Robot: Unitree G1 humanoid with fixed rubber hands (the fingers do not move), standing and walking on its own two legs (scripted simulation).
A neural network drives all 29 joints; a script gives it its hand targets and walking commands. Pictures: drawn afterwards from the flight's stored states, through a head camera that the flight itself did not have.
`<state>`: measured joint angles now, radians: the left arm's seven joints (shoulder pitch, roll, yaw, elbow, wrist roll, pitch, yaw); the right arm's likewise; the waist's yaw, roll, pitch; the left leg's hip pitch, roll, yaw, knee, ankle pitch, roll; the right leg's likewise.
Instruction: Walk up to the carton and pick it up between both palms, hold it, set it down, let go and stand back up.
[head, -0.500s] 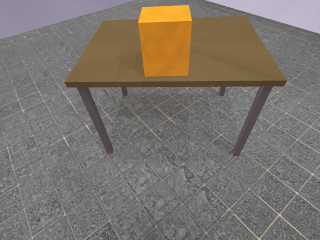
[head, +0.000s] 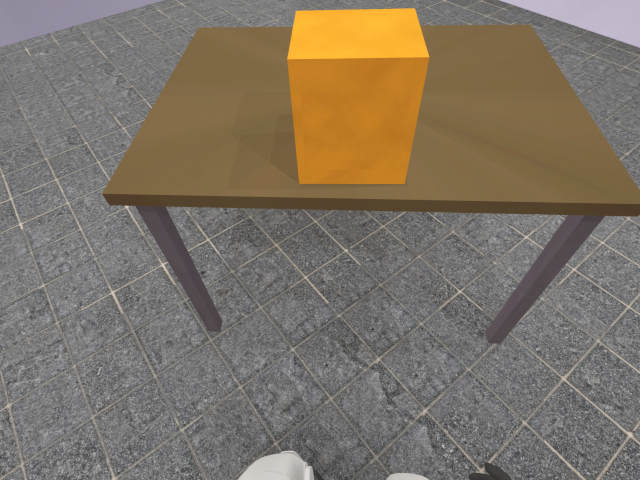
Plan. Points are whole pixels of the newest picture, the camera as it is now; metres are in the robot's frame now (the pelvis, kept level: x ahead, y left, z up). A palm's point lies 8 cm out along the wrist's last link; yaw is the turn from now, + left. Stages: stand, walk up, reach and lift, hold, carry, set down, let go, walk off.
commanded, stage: walk up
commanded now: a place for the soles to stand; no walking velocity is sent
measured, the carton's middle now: (353, 102) +0.73 +0.00 +0.07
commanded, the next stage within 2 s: none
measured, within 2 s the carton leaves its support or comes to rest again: neither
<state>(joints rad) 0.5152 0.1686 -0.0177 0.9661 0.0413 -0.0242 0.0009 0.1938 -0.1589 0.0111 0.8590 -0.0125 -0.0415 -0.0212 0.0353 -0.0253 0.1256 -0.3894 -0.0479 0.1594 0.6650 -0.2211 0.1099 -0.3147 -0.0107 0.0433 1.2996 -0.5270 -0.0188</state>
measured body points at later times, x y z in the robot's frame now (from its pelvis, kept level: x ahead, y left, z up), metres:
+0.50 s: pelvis +0.18 -0.03 +0.02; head +0.19 -0.06 +0.47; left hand +0.23 +0.20 -0.11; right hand +0.09 -0.27 -0.14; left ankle +0.15 +0.09 -0.64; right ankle +0.20 -0.13 -0.71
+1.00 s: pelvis +0.26 -0.01 +0.01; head +0.28 -0.02 +0.46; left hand +0.31 +0.24 -0.13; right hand +0.40 -0.23 -0.13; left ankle +0.34 +0.12 -0.71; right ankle +0.24 -0.12 -0.71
